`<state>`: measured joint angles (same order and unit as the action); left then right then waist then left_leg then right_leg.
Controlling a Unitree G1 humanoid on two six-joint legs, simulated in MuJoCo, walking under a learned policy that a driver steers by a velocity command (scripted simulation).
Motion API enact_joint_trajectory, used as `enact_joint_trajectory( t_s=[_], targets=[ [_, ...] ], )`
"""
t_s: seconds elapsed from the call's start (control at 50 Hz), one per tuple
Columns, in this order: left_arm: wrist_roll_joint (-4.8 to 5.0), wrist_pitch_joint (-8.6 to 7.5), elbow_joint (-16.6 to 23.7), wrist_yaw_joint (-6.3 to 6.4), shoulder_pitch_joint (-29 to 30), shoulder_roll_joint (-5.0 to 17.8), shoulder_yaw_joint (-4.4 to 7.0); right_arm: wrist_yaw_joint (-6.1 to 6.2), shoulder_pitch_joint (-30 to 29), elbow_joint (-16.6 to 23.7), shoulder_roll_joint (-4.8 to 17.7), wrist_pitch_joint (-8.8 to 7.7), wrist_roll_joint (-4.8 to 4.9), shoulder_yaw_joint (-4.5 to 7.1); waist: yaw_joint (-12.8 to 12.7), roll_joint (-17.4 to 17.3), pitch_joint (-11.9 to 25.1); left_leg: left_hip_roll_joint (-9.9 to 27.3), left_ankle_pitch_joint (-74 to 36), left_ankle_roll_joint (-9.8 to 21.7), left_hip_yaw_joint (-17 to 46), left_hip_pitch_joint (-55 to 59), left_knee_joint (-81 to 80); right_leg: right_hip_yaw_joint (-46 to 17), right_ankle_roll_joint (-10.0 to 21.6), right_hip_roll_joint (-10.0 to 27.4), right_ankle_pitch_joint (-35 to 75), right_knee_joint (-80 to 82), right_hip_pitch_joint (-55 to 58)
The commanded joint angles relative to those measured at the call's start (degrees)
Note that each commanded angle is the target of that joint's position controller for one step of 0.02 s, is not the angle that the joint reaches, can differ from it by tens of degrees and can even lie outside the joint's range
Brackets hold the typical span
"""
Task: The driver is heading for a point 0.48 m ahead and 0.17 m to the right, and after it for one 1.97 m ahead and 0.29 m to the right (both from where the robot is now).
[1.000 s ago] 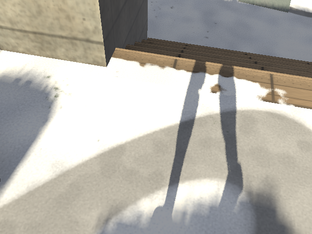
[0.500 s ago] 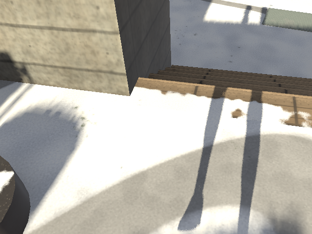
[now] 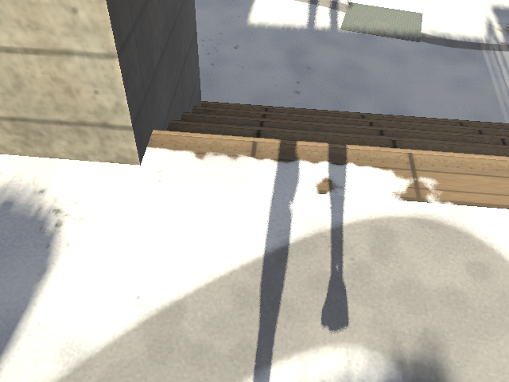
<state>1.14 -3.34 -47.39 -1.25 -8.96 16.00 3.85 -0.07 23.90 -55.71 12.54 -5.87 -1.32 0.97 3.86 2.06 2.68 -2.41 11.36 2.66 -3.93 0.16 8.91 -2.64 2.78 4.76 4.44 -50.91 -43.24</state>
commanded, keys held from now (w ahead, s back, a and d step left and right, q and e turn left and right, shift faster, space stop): w+e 0.36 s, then e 0.28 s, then q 0.36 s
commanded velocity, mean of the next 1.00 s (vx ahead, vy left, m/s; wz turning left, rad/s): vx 0.29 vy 0.00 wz -0.32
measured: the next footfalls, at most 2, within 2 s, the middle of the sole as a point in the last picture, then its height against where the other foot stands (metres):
right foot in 0.38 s outside the picture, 0.12 m lower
left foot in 0.80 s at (302, 342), level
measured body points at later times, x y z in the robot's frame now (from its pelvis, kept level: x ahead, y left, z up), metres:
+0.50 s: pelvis +0.33 -0.17 -0.15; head +0.40 -0.19 +0.29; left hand +0.53 +0.05 -0.28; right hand +0.28 -0.45 -0.28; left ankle +0.18 +0.07 -0.66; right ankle +0.37 -0.25 -0.87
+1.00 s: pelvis +0.53 -0.22 -0.14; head +0.56 -0.22 +0.31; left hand +0.78 -0.04 -0.25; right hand +0.55 -0.52 -0.24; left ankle +0.66 -0.16 -0.87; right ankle +0.45 -0.32 -0.82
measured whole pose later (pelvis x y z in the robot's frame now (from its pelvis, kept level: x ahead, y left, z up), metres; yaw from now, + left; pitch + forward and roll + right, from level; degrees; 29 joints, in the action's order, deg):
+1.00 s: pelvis +0.53 -0.22 -0.14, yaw -21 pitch +2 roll -1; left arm 0.0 1.4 -42.6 1.5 -6.2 14.6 3.5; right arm 0.2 11.5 -39.2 14.7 -0.1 -0.7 3.6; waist 2.2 -0.4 -1.4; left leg -3.6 4.6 1.8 5.1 -25.5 28.1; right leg -3.7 -2.5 -4.0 -29.6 -57.2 -25.7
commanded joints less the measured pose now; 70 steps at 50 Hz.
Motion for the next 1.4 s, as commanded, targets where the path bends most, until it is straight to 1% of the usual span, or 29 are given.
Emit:
enact_joint_trajectory(
  t_s=[0.02,0.12,0.2,0.26,0.3,0.36,0.38,0.4,0.42,0.44,0.48,0.52,0.56,0.6,0.68,0.76,0.8,0.82,0.84,0.86,0.88,0.92,0.96,1.04,1.14,1.18,1.2,1.24,1.4],
  targets=[
    [0.54,-0.24,3.55,-1.01,1.92,3.49,0.88,0.02,-1.58,2.45,9.32,-0.93,-0.22,1.68,-1.24,-5.41,-5.63,17.13,-13.95,8.76,3.61,-0.29,-3.38,-1.58,0.41,1.26,3.29,-1.74,-1.94],
    [1.44,-0.51,8.20,-2.91,9.42,2.89,0.73,1.00,3.98,-0.30,8.71,0.49,0.67,2.11,1.82,-5.98,-10.11,22.16,-19.49,6.19,3.68,19.92,3.63,-5.83,1.53,2.27,-4.17,0.55,-18.40],
    [2.04,-2.30,12.42,-4.57,18.35,0.31,-0.54,2.07,9.56,-1.05,8.21,1.18,0.38,2.54,6.56,-5.87,-14.99,21.40,-20.38,3.93,1.61,25.97,7.93,0.56,1.55,2.37,-7.54,4.26,-26.54],
    [1.41,-3.48,14.13,-6.69,18.89,-0.91,-1.58,2.78,1.95,2.43,10.49,1.18,0.98,2.67,3.87,-3.31,-15.60,15.97,-21.67,0.59,-7.42,8.21,6.30,6.82,1.29,0.06,8.37,21.87,-2.23],
    [1.23,-2.53,11.05,-6.87,9.65,1.54,0.04,2.33,0.81,2.84,14.30,1.13,1.76,3.68,0.08,-6.10,-9.20,16.30,-28.41,1.30,-8.51,2.17,10.32,6.30,1.34,-4.54,15.25,19.53,19.28],
    [0.42,0.36,2.47,-3.93,-11.59,6.78,3.05,1.49,-2.11,3.51,13.30,1.88,2.69,3.45,-10.67,-7.05,-1.07,14.80,-35.96,-0.99,-9.04,3.48,41.12,6.54,4.36,-4.89,19.00,25.75,37.38],
    [-1.42,0.94,-0.75,-2.14,-18.66,9.13,4.07,0.86,-2.86,3.47,11.76,1.42,3.36,3.26,-15.12,-2.78,-0.71,10.42,-18.43,-3.78,-9.20,-6.99,62.61,5.12,6.07,-2.90,27.14,33.37,49.48],
    [-3.30,0.08,-1.76,-1.30,-18.22,13.19,3.58,0.74,-0.39,5.37,5.36,0.81,1.15,2.34,-10.39,10.89,0.43,3.90,36.37,-5.51,-3.07,-29.80,86.49,-3.52,7.67,3.77,48.59,21.54,65.55],
    [-5.05,-1.39,1.11,-1.11,-16.37,17.57,3.24,-0.16,11.29,6.44,4.12,-1.05,0.32,1.10,-4.45,17.19,16.79,3.93,41.53,-5.89,9.30,-40.75,97.12,-14.50,15.51,13.32,79.95,2.56,81.58],
    [-3.58,-0.56,1.45,-1.83,-18.20,15.23,3.52,0.18,4.21,9.69,8.91,-2.05,1.98,1.83,-9.67,7.93,27.01,4.56,34.08,-7.08,12.47,-42.29,95.65,-20.96,21.12,15.60,67.43,9.88,82.03],
    [-0.45,0.53,3.98,-1.69,-8.91,12.43,3.16,1.90,-4.98,12.72,11.03,-1.47,3.62,2.03,-6.53,-5.58,19.95,8.37,24.80,-7.29,10.61,-43.24,84.78,-28.23,19.87,13.94,24.46,23.57,64.21],
    [-1.29,-0.72,6.59,-1.54,-2.77,10.97,2.11,2.95,-3.04,11.69,13.26,0.90,2.78,3.30,-2.40,-9.80,9.29,10.17,14.13,-6.74,12.27,-38.88,80.58,-28.80,18.66,15.56,23.28,27.96,40.31],
    [-1.42,-0.58,5.50,-0.79,-1.06,9.73,1.87,3.94,-4.72,13.42,10.48,2.70,1.22,3.16,-0.12,-3.24,1.32,10.71,10.55,-8.08,10.26,-33.47,65.93,-17.22,15.37,8.80,27.15,28.93,24.37],
    [-1.53,-0.55,5.63,0.70,-2.07,8.89,1.73,3.83,-9.28,16.02,8.93,1.97,-0.21,2.96,-0.91,0.65,1.61,7.64,2.06,-7.89,7.95,-29.99,52.30,-11.16,12.54,2.53,33.70,27.73,20.72],
    [0.13,1.62,5.92,4.02,-3.18,6.59,1.47,1.68,-15.46,17.78,6.48,0.83,0.30,2.08,-4.13,3.29,5.97,3.58,-16.76,-7.40,6.44,-25.97,32.66,-7.22,6.75,-0.72,26.32,25.39,27.16],
    [-1.46,1.36,3.70,3.92,-5.57,3.39,0.39,-0.20,-18.29,18.80,7.14,0.45,0.14,2.74,-4.89,4.32,1.97,3.59,-15.89,-4.08,6.60,-23.92,27.44,-9.10,5.34,2.91,21.06,24.26,30.29],
    [-1.44,1.04,3.72,3.51,-4.23,4.23,0.68,-0.47,-14.39,18.10,8.73,-0.41,-0.11,3.62,-2.01,3.13,0.92,2.25,-16.67,-0.65,5.06,-19.92,21.34,-7.85,4.52,1.48,22.69,18.00,32.17],
    [-1.90,0.80,3.98,3.54,-6.61,5.03,1.14,-0.39,-12.64,17.95,11.58,-0.74,-0.57,4.42,-2.66,-1.10,2.38,4.45,-37.37,2.08,8.42,-13.24,20.33,-5.88,1.99,-2.80,19.26,11.82,30.67],
    [-2.22,0.50,3.96,3.62,-10.91,5.19,1.31,-0.49,-9.67,18.09,13.65,-0.49,-1.43,4.85,-3.46,-8.98,8.59,12.55,-53.18,10.51,18.78,-0.68,22.45,-4.54,-2.40,-7.38,3.85,-2.10,22.43],
    [-2.01,0.72,4.22,3.37,-9.90,5.08,0.98,-0.34,-5.98,17.38,10.56,0.49,-1.03,4.28,-0.96,-18.76,14.12,21.52,-57.54,18.93,32.35,6.86,18.54,-1.66,-6.84,-12.22,-33.71,-17.90,13.67],
    [-1.40,1.38,5.72,2.63,-8.13,6.80,1.41,-0.39,-6.50,17.78,9.68,1.18,-0.23,3.70,-1.52,-14.60,14.59,22.13,-44.57,19.47,39.17,5.38,14.34,-5.03,-6.60,-11.15,-41.78,-22.09,9.58],
    [-1.02,3.82,7.01,2.72,-2.36,5.27,1.36,0.14,-12.71,19.91,10.80,3.30,0.95,4.46,-2.82,-5.19,5.00,18.06,-18.67,14.02,34.11,-7.37,11.56,-4.65,-6.40,-8.30,-38.69,-21.41,7.52],
    [-1.10,5.29,7.04,3.02,-1.84,3.41,1.18,0.54,-17.12,21.64,11.56,5.45,1.11,5.07,-5.17,-6.35,0.74,11.33,-0.04,8.67,27.78,-19.09,7.83,-1.37,-5.49,-7.32,-34.98,-6.21,14.03],
    [-0.97,4.50,6.99,2.45,-1.82,2.15,0.95,1.53,-14.81,22.70,12.45,6.98,1.07,6.40,-4.12,-12.30,4.20,9.22,7.37,8.30,27.90,-20.86,5.75,-0.51,-4.95,-9.01,-27.61,7.35,22.60],
    [-1.51,3.04,6.13,1.71,-5.15,4.85,2.45,2.43,-14.25,23.68,11.68,7.90,2.08,6.60,-6.18,-9.96,4.54,6.12,16.97,3.82,27.95,-27.49,10.28,-0.83,-1.36,-5.78,-19.08,25.36,35.69],
    [-4.38,2.99,6.63,2.25,-5.80,11.73,4.02,2.03,-15.13,26.05,8.60,7.11,2.94,5.91,-5.37,12.68,2.07,-5.08,20.63,-1.99,11.78,-40.56,38.25,-26.29,10.00,15.68,-25.39,37.49,34.89],
    [-4.68,2.29,8.66,2.52,-1.31,9.08,3.03,1.79,-12.99,25.23,11.97,6.58,2.13,7.04,-3.51,9.80,0.91,-1.88,19.27,-3.36,14.08,-39.79,49.13,-26.58,12.59,17.40,-19.94,36.96,31.35],
    [-2.40,1.82,10.07,3.07,4.83,5.14,1.87,1.71,-8.17,21.92,12.65,7.39,1.85,7.58,-0.72,4.12,0.08,-0.83,13.36,-4.94,13.21,-39.68,56.93,-15.64,8.33,11.33,-12.45,34.05,31.83],
    [-1.84,3.40,7.56,3.76,-3.67,8.65,2.84,0.49,-16.62,26.76,7.80,8.54,2.35,5.12,-6.79,6.33,0.99,3.48,9.64,-9.15,7.33,-40.88,48.65,-3.71,9.95,11.43,8.50,30.47,42.97]
  ],
)
Velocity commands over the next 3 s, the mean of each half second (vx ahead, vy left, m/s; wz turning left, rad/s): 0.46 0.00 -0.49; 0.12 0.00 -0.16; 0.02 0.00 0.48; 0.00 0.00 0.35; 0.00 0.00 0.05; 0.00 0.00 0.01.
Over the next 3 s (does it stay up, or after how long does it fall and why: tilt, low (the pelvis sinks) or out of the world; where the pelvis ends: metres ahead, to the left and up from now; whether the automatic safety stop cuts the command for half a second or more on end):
stays up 0.62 -0.26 -0.13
